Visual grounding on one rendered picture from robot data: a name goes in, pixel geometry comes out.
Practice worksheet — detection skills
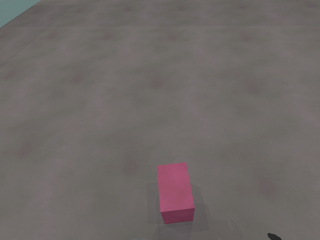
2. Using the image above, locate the carton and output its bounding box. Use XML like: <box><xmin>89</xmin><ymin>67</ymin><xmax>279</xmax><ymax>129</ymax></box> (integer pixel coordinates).
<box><xmin>157</xmin><ymin>162</ymin><xmax>195</xmax><ymax>224</ymax></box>

